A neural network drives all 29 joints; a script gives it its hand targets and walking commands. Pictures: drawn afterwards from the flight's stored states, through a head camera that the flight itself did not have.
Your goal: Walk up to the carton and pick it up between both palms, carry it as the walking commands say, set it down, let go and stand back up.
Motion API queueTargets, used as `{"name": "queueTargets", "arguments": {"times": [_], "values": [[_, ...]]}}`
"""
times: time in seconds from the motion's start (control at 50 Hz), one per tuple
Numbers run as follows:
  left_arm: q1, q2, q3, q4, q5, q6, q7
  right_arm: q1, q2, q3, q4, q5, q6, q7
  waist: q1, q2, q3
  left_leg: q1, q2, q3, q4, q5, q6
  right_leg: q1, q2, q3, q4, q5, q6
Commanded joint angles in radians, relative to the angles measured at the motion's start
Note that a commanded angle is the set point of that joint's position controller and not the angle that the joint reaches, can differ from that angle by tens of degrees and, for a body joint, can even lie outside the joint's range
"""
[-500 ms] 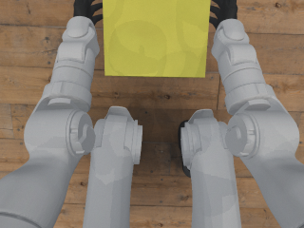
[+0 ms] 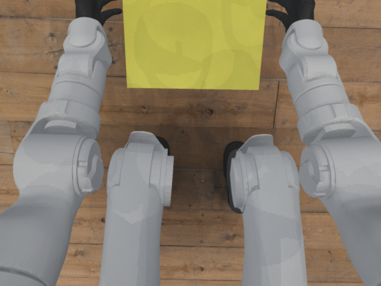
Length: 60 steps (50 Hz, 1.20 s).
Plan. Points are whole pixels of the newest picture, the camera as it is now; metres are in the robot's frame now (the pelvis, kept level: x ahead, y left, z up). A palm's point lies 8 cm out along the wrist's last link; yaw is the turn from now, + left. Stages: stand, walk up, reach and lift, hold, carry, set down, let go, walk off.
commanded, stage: set down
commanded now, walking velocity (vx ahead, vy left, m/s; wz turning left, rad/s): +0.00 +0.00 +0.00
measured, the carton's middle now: (193, 30) +0.50 +0.02 -0.25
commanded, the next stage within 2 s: let go in 1.56 s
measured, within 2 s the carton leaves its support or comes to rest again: neither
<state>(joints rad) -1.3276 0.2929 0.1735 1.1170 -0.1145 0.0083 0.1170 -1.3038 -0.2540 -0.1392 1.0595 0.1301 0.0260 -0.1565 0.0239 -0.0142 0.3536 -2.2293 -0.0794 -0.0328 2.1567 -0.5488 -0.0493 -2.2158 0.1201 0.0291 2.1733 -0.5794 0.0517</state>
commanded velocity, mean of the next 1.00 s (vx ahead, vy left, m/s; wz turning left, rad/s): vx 0.00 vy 0.00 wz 0.00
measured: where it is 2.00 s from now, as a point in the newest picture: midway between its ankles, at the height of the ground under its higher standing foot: (196, 186)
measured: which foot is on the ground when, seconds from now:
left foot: down 0.00-1.00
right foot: down 0.00-1.00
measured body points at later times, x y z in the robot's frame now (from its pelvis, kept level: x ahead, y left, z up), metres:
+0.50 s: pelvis -0.01 +0.01 +0.04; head +0.35 +0.03 +0.29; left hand +0.52 +0.21 -0.12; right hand +0.53 -0.14 -0.12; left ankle +0.12 +0.12 -0.34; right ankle +0.11 -0.12 -0.34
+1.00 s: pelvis +0.02 +0.00 +0.15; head +0.33 +0.00 +0.48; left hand +0.52 +0.22 +0.04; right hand +0.54 -0.16 +0.03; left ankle +0.12 +0.12 -0.34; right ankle +0.11 -0.12 -0.34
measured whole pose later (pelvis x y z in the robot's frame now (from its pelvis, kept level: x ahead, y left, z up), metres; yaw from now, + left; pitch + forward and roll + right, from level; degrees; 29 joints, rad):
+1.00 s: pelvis +0.02 +0.00 +0.15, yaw +1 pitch +43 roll +0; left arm -1.04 0.25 0.26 0.83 -0.07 0.12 0.03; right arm -1.03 -0.17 -0.24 0.78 0.02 0.14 -0.15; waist 0.04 0.00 -0.02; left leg -1.90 -0.06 -0.04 1.63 -0.48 -0.03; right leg -1.89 0.09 0.04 1.64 -0.51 0.02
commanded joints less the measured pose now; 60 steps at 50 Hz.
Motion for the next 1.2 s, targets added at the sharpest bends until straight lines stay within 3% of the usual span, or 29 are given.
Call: {"name": "queueTargets", "arguments": {"times": [0.0, 0.08, 0.1, 0.18, 0.28, 0.38, 0.4, 0.42, 0.46, 0.54, 0.58, 0.66, 0.72, 0.84, 0.98, 1.1, 1.18], "values": [[-0.257, 0.153, -0.035, -0.159, -0.058, -0.048, 0.0, -0.275, -0.111, 0.054, -0.174, 0.056, -0.048, 0.003, 0.019, 0.01, -1.322, 0.597, 0.038, 0.058, -0.117, 0.389, 0.013, 0.53, -0.034, -0.045, -0.139, 0.363, 0.003], [-0.224, 0.161, -0.048, -0.138, -0.079, -0.038, -0.01, -0.241, -0.136, 0.047, -0.137, 0.06, -0.039, 0.011, -0.001, 0.02, -1.272, 0.575, 0.045, 0.057, -0.122, 0.344, 0.011, 0.489, -0.046, -0.052, -0.14, 0.315, -0.002], [-0.22, 0.217, -0.011, -0.1, -0.072, -0.037, -0.018, -0.267, -0.096, 0.084, -0.151, 0.073, -0.028, 0.007, 0.059, -0.023, -1.23, 0.521, 0.052, 0.067, -0.118, 0.309, 0.022, 0.508, -0.048, -0.04, -0.148, 0.288, 0.007], [-0.221, 0.215, -0.015, -0.128, -0.075, -0.032, -0.027, -0.251, -0.113, 0.059, -0.139, 0.067, -0.023, 0.011, 0.048, -0.005, -1.255, 0.528, 0.054, 0.066, -0.128, 0.285, 0.019, 0.522, -0.048, -0.049, -0.148, 0.269, -0.001], [-0.23, 0.203, -0.032, -0.339, -0.095, -0.004, -0.016, -0.233, -0.14, 0.029, -0.321, 0.065, -0.002, -0.01, 0.022, 0.033, -1.622, 0.78, 0.032, 0.081, -0.155, 0.371, 0.015, 0.694, -0.03, -0.09, -0.169, 0.336, -0.01], [-0.276, 0.229, -0.043, -0.516, -0.12, 0.096, 0.012, -0.299, -0.188, 0.002, -0.499, 0.054, 0.094, -0.049, 0.006, 0.043, -1.882, 1.008, 0.012, 0.09, -0.235, 0.336, 0.02, 0.863, -0.02, -0.131, -0.242, 0.279, -0.023], [-0.244, 0.219, -0.038, -0.462, -0.114, 0.114, 0.015, -0.257, -0.168, -0.008, -0.443, 0.051, 0.11, -0.047, -0.001, 0.051, -1.752, 0.979, 0.017, 0.088, -0.25, 0.337, 0.016, 0.781, -0.021, -0.138, -0.246, 0.258, -0.025], [-0.229, 0.21, -0.027, -0.512, -0.105, 0.12, 0.019, -0.234, -0.171, -0.033, -0.486, 0.044, 0.113, -0.045, -0.011, 0.066, -1.761, 1.023, 0.014, 0.081, -0.261, 0.389, 0.014, 0.768, -0.016, -0.135, -0.261, 0.277, -0.027], [-0.227, 0.222, 0.003, -0.524, -0.076, 0.127, 0.021, -0.23, -0.175, -0.05, -0.497, 0.027, 0.119, -0.038, -0.01, 0.065, -1.715, 1.01, 0.01, 0.077, -0.29, 0.378, 0.016, 0.734, -0.01, -0.125, -0.293, 0.263, -0.027], [-0.22, 0.195, 0.031, -0.435, -0.026, 0.129, 0.006, -0.222, -0.132, -0.06, -0.398, -0.003, 0.122, -0.02, 0.009, 0.055, -1.556, 0.914, 0.007, 0.073, -0.361, 0.291, 0.021, 0.679, -0.016, -0.108, -0.353, 0.208, -0.026], [-0.227, 0.18, 0.033, -0.446, -0.021, 0.125, -0.002, -0.228, -0.122, -0.066, -0.41, -0.007, 0.116, -0.014, 0.011, 0.053, -1.589, 0.932, 0.004, 0.073, -0.389, 0.308, 0.018, 0.704, -0.012, -0.107, -0.381, 0.234, -0.024], [-0.157, 0.128, 0.029, -0.284, -0.002, 0.12, -0.036, -0.165, -0.087, -0.09, -0.277, -0.038, 0.11, 0.0, 0.002, 0.048, -1.385, 0.813, 0.006, 0.07, -0.474, 0.193, 0.02, 0.625, -0.016, -0.095, -0.459, 0.148, -0.025], [-0.086, 0.09, 0.05, -0.218, 0.034, 0.093, -0.059, -0.098, -0.054, -0.117, -0.226, -0.077, 0.085, 0.015, 0.001, 0.041, -1.266, 0.731, 0.007, 0.069, -0.525, 0.18, 0.019, 0.583, -0.015, -0.086, -0.508, 0.152, -0.021], [-0.01, 0.105, 0.103, -0.289, 0.061, 0.06, -0.081, -0.035, -0.027, -0.124, -0.302, -0.125, 0.059, 0.017, 0.032, -0.005, -1.371, 0.758, -0.006, 0.086, -0.617, 0.28, 0.018, 0.754, -0.011, -0.07, -0.611, 0.264, -0.008], [0.039, 0.156, 0.109, -0.546, 0.03, 0.087, -0.087, 0.0, -0.017, -0.074, -0.561, -0.102, 0.091, -0.006, 0.038, -0.046, -1.686, 0.972, -0.019, 0.096, -0.7, 0.439, 0.021, 1.093, 0.001, -0.068, -0.712, 0.459, 0.007], [0.148, 0.11, 0.124, -0.436, 0.056, 0.102, -0.134, 0.119, 0.04, -0.082, -0.475, -0.12, 0.109, 0.017, 0.037, -0.019, -1.42, 0.975, -0.006, 0.082, -0.825, 0.486, 0.018, 1.072, -0.008, -0.047, -0.851, 0.48, 0.007], [0.188, 0.082, 0.135, -0.383, 0.075, 0.073, -0.154, 0.169, 0.058, -0.107, -0.416, -0.128, 0.081, 0.035, 0.036, -0.006, -1.37, 1.034, -0.003, 0.064, -0.911, 0.558, 0.017, 1.096, -0.013, -0.026, -0.941, 0.535, 0.004]]}}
